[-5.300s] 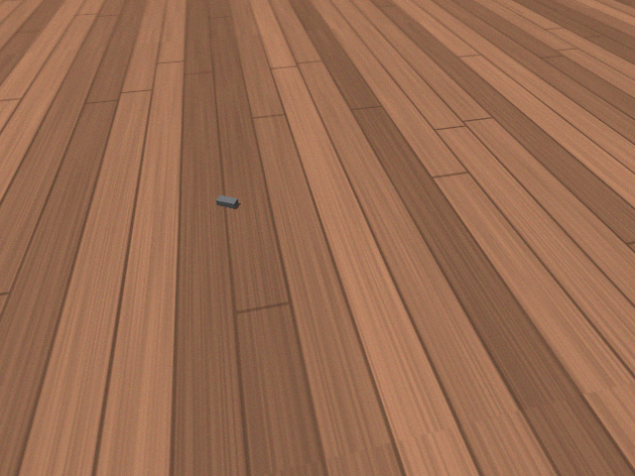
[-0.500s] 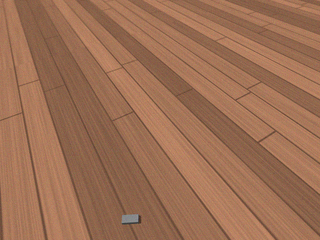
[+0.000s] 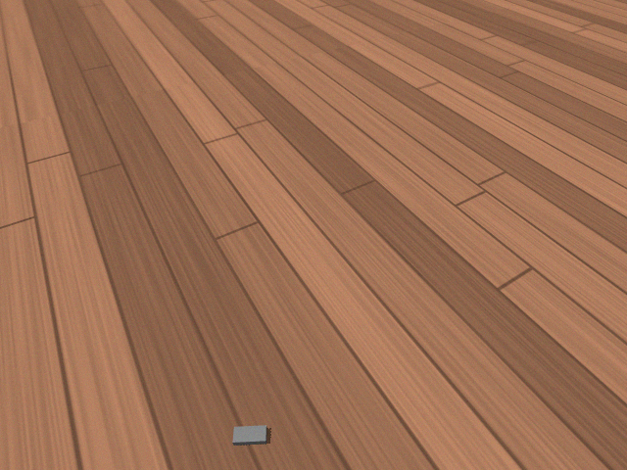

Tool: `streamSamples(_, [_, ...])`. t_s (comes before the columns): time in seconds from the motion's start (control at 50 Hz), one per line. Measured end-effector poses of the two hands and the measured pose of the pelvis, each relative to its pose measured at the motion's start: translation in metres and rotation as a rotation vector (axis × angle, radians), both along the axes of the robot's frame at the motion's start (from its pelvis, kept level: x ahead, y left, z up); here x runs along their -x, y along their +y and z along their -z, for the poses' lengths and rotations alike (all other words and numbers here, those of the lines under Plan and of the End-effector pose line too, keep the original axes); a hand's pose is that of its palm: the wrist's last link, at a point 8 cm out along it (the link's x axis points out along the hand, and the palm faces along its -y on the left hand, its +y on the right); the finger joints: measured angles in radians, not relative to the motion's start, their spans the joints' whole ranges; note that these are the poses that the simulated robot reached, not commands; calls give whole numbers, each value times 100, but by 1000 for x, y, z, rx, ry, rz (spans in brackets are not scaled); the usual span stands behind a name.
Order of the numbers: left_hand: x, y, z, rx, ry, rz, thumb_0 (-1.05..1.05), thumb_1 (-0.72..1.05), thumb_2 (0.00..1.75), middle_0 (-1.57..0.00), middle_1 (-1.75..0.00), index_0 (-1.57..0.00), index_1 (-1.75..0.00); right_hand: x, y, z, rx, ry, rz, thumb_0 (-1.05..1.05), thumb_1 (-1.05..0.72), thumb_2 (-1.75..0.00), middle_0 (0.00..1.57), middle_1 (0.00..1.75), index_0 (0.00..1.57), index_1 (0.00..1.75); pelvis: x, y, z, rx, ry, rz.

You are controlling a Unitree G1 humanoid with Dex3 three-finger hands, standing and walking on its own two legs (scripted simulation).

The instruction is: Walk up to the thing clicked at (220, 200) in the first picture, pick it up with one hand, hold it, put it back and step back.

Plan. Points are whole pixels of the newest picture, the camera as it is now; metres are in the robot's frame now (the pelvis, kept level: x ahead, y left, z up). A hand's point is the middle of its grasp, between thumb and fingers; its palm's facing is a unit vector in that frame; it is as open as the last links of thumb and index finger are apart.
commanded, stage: walk up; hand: left
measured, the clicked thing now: (250, 435) +0.39 +0.18 -0.75
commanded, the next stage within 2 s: none
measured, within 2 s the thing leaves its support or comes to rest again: neither
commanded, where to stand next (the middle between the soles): +0.06 -0.02 m, yaw +0 degrees
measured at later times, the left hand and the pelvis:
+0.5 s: hand out of the picture +0.09 +0.26 -0.15, palm faces +0.02 -0.95 -0.32, open 7.4 cm; pelvis +0.01 +0.00 +0.01, yaw +0 degrees
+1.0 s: hand out of the picture +0.10 +0.25 -0.15, palm faces -0.04 -0.93 -0.37, open 7.4 cm; pelvis +0.02 -0.04 +0.00, yaw -2 degrees
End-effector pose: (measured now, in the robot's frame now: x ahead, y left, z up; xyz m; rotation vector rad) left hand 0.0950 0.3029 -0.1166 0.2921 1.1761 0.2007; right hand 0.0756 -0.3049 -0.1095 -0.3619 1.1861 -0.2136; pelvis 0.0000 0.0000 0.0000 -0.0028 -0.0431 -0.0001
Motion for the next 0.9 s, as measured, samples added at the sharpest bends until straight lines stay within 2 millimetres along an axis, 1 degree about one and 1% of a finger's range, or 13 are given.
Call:
streamSamples(0.18, [14,4,-3,-3,39,-22,1,91,90,-20,-30,-20,-29,-14,8,-1,-17,-12,-18,0,-90,-90,21,30,21,30,-2,3,-4,-1,2,-4])
streamSamples(0.38, [19,1,-3,5,53,-32,1,91,90,-20,-30,-20,-29,-15,9,-3,-22,-8,-10,0,-90,-90,21,30,21,30,-4,3,-7,-2,-1,-7])
streamSamples(0.58, [14,-2,-3,14,43,-27,1,91,90,-20,-30,-20,-29,-9,8,-4,-18,5,3,0,-90,-90,21,30,21,30,-5,3,-8,-1,-3,-8])
streamSamples(0.8, [10,-1,-4,13,37,-17,1,91,90,-20,-30,-20,-29,-2,8,-4,-18,10,16,0,-90,-90,21,30,21,30,-6,3,-8,-3,0,-4])
streamSamples(0.84, [8,2,-2,9,41,-2,1,90,90,-20,-30,-20,-29,2,3,-4,-11,-14,27,0,-90,-90,21,30,21,30,-6,0,-5,-17,2,8])
streamSamples(0.9, [6,4,-2,-12,58,13,1,91,90,-20,-30,-20,-29,17,-15,-6,17,-20,56,0,-90,-90,21,30,21,30,-8,-11,-2,-34,2,21])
